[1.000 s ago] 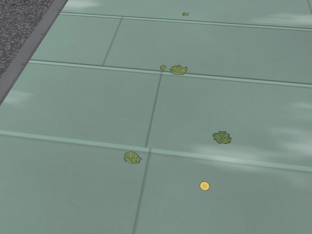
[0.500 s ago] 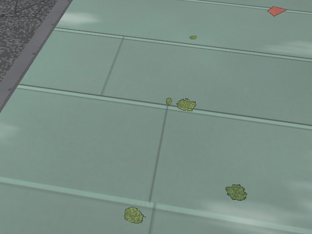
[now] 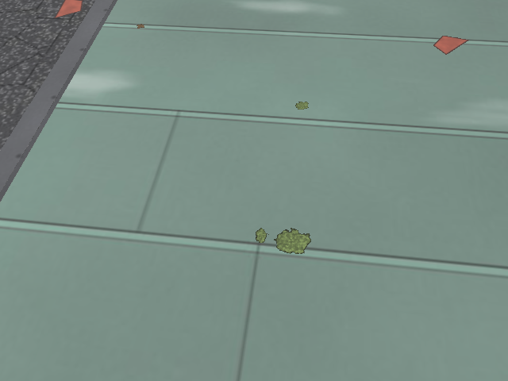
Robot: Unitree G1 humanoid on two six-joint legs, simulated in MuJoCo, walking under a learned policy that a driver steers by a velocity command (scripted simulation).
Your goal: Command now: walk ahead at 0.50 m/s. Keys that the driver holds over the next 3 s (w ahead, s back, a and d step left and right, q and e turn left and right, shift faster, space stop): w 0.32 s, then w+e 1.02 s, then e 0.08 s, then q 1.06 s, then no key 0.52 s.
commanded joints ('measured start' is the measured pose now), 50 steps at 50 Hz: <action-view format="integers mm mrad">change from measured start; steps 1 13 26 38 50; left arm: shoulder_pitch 83 219 195 19 283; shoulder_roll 103 164 157 33 335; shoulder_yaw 26 39 36 32 135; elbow -23 71 40 -42 -78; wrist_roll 14 -7 -48 -14 -20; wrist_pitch -9 -7 -6 50 55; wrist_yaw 3 34 38 15 11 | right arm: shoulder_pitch -55 -308 -6 -127 -31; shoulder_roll -118 -21 -103 -114 -14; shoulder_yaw -32 -5 -44 -58 -19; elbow -97 -165 -104 -40 -100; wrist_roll -9 -13 -25 -37 -34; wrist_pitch -26 -12 -20 -38 -17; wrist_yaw -5 12 8 -13 -12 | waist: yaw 39 93 -86 -11 77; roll -98 -66 118 26 -286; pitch -68 23 -201 28 -373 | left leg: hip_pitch -360 -338 492 177 -383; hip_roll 119 90 359 231 -64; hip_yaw -37 34 -396 173 74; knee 55 -495 -806 -998 271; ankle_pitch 129 559 148 482 -181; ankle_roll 10 -41 192 143 -63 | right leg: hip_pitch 324 319 -336 -229 779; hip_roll -261 -198 -77 -152 -348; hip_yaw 372 112 157 79 869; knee -318 -418 754 255 -203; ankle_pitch -22 187 -306 197 -219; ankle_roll -160 -138 19 55 -387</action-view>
